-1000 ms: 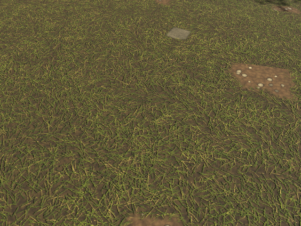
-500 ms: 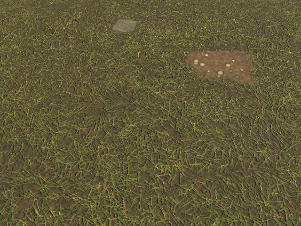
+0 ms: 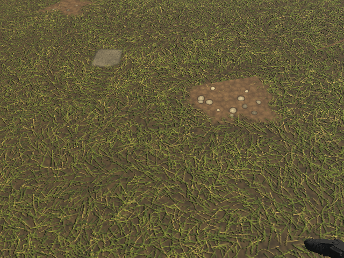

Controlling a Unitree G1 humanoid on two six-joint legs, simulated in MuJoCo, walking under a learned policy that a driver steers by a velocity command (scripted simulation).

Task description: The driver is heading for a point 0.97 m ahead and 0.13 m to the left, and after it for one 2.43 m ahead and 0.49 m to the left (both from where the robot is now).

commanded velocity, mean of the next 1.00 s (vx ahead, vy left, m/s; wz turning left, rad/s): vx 0.50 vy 0.00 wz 0.03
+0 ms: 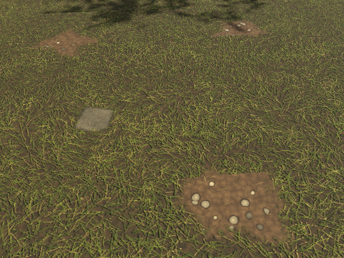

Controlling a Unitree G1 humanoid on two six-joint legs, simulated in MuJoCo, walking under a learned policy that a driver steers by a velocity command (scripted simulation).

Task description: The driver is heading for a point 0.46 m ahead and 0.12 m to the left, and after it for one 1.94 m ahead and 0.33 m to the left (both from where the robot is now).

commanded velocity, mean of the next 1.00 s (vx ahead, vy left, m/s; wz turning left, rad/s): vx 0.31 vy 0.00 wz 0.39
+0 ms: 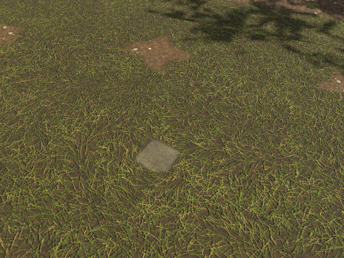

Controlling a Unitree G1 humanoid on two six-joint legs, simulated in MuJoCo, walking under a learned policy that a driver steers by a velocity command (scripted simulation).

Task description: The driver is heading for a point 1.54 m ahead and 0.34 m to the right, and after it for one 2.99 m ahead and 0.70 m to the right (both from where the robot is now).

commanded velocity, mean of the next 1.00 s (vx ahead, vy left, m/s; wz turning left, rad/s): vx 0.01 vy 0.00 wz -0.39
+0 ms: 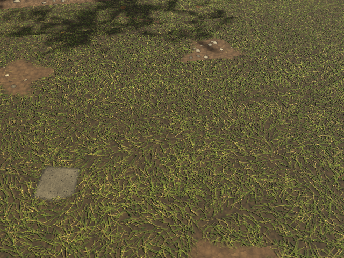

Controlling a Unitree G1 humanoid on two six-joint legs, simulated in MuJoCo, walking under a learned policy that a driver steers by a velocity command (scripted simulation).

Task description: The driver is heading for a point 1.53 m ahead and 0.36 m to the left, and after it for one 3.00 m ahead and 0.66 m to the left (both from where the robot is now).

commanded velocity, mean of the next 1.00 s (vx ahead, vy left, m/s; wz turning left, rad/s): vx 0.29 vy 0.00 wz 0.00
